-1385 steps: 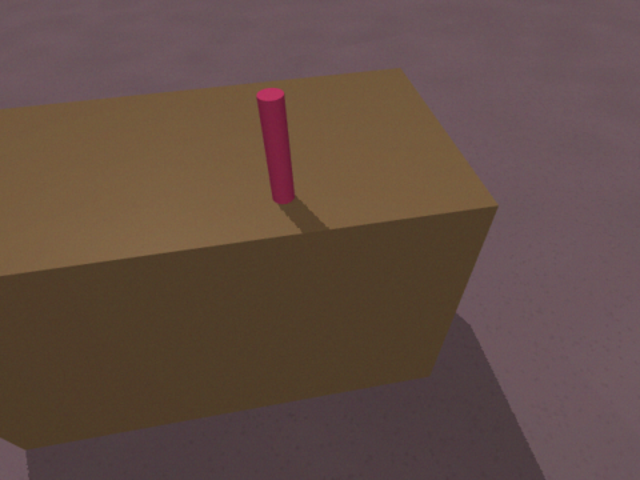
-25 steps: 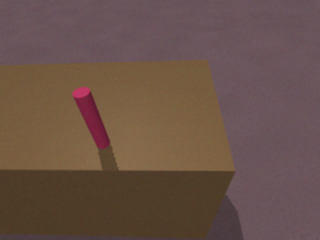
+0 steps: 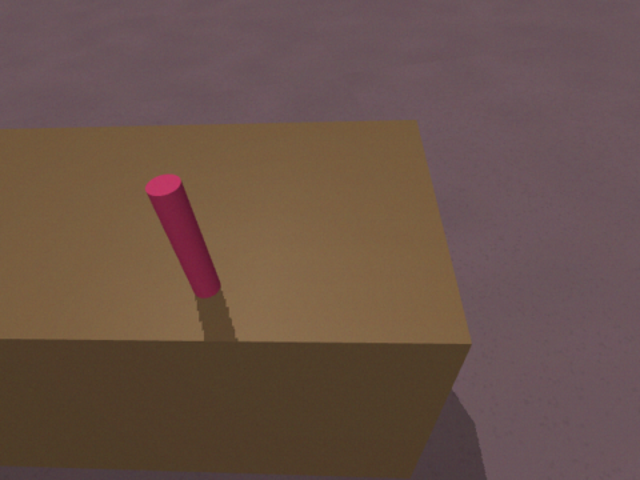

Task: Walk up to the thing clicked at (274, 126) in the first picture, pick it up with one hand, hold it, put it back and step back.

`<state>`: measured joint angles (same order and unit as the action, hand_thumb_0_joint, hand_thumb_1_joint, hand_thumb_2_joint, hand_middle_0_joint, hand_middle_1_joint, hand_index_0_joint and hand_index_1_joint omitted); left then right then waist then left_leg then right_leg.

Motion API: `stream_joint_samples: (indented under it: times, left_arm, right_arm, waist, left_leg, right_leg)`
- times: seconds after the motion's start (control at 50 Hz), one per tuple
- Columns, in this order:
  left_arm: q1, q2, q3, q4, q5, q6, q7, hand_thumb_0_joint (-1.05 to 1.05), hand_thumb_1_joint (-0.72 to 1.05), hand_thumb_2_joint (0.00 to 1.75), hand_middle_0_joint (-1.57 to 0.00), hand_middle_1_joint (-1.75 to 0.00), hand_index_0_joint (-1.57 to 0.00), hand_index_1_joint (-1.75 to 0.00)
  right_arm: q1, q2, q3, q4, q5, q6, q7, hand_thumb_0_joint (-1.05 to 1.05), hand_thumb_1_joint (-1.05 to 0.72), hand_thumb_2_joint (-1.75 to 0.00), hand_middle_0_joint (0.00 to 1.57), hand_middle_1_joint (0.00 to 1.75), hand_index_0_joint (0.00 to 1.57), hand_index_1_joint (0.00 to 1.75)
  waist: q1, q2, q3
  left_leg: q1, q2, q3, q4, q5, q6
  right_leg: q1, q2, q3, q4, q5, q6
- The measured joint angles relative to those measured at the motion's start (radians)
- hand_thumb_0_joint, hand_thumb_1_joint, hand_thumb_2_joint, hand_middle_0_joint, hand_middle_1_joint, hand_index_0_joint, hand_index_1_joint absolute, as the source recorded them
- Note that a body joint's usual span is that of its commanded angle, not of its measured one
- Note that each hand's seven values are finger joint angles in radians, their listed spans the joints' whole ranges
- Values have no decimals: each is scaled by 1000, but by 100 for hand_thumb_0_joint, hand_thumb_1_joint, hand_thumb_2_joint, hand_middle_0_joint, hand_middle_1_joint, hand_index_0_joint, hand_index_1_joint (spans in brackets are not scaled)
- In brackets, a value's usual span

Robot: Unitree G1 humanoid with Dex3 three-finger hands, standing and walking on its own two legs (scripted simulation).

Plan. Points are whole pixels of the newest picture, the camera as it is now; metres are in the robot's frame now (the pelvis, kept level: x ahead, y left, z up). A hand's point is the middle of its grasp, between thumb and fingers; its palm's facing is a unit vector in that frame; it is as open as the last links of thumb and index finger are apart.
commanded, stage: stand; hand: left
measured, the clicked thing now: (188, 243) +0.44 +0.22 +0.07
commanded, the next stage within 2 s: step back in 1.16 s
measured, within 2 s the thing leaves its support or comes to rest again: neither
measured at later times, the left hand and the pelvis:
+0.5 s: hand out of the picture +0.07 +0.26 -0.15, palm faces -0.02 -0.94 -0.35, open 7.4 cm; pelvis +0.00 +0.00 +0.00, yaw +0 degrees
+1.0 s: hand out of the picture +0.07 +0.26 -0.16, palm faces -0.03 -0.94 -0.34, open 7.4 cm; pelvis +0.00 +0.01 +0.00, yaw +0 degrees
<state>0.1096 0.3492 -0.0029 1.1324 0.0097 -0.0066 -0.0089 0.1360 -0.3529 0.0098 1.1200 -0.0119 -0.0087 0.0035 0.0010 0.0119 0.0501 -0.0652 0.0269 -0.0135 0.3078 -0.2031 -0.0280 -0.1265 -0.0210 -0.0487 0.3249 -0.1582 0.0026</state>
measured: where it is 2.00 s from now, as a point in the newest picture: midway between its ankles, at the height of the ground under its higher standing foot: outside the picture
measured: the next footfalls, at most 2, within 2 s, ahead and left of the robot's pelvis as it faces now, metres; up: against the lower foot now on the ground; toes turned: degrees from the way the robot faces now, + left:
right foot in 1.88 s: -0.13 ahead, -0.08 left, +0.00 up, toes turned -2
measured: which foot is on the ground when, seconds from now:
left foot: down 0.00-1.00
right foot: down 0.00-1.00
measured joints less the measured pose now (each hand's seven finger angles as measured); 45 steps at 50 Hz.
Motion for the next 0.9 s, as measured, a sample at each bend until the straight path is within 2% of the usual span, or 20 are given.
stream_joint_samples:
  times: [0.9]
  left_arm:
    - [10, 3, 4, -3, 2, -2, 0, 1, 90, 89, -20, -30, -20, -30]
  right_arm:
    - [3, 3, -3, -1, 0, 1, 2, 0, -90, -90, 20, 30, 21, 30]
  waist:
    - [-2, -8, -1]
  left_leg:
    - [2, -4, 7, 3, -1, 7]
  right_leg:
    - [4, -4, 7, -6, 7, 6]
